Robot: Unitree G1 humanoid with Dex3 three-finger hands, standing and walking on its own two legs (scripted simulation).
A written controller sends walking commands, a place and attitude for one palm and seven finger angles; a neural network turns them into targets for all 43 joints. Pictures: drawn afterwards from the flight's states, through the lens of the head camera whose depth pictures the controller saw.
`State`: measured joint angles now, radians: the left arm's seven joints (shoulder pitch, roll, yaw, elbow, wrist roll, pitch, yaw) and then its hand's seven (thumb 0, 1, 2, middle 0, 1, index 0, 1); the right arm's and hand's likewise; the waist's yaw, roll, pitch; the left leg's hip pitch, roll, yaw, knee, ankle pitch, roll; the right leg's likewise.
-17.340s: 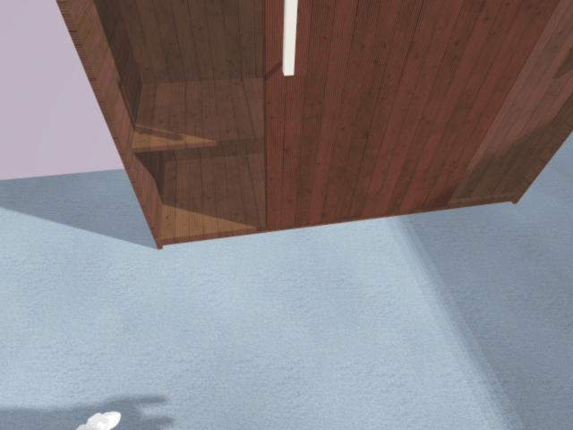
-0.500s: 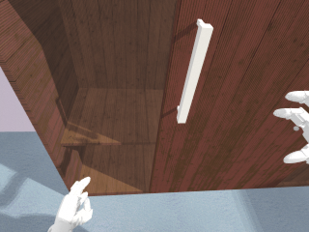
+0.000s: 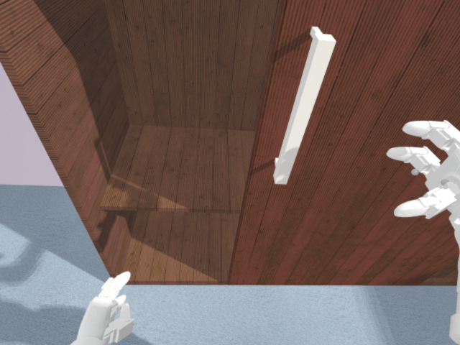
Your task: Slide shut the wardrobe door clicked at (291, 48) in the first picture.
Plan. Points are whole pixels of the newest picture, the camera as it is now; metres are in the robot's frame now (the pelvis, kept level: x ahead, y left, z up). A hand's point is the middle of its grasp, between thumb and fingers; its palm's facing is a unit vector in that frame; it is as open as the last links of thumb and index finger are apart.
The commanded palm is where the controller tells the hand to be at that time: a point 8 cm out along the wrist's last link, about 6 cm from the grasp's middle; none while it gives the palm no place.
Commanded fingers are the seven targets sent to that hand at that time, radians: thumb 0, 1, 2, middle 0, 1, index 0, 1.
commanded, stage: move the hooked fingers beside the handle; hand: right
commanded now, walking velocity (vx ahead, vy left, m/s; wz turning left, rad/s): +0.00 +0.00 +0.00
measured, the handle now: (295, 116) +0.50 -0.10 +0.18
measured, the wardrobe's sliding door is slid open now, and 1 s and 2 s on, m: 0.45 0.45 0.45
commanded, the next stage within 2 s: feel for the door with the fingertips in 1.80 s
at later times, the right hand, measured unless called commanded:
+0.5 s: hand (373, 145) +0.39 -0.20 +0.21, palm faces -0.01 +1.00 -0.04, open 14.0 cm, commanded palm +0.36 -0.25 +0.20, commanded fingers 0.00 0.50 -0.30 0.30 1.20 0.30 1.20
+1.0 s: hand (347, 130) +0.43 -0.17 +0.20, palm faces -0.01 +1.00 -0.02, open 14.0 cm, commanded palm +0.41 -0.22 +0.20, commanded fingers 0.00 0.50 -0.30 0.30 1.20 0.30 1.20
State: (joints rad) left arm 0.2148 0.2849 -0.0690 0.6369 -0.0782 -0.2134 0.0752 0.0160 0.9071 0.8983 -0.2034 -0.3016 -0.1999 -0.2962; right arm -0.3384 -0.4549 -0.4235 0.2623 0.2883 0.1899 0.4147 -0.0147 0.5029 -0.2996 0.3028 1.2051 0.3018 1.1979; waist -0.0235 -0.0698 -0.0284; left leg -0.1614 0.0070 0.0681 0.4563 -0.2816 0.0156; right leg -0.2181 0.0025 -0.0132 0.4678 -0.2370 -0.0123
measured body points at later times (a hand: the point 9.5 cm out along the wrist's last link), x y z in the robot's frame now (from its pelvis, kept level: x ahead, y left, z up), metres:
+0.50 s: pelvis +0.00 +0.00 +0.00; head -0.01 +0.03 +0.45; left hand +0.16 +0.25 -0.09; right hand +0.38 -0.26 +0.21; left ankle -0.02 +0.11 -0.74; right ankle +0.01 -0.11 -0.74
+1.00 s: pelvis +0.00 +0.00 +0.00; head +0.00 +0.02 +0.45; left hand +0.12 +0.26 -0.11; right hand +0.43 -0.23 +0.20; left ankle -0.02 +0.11 -0.74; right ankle +0.01 -0.11 -0.74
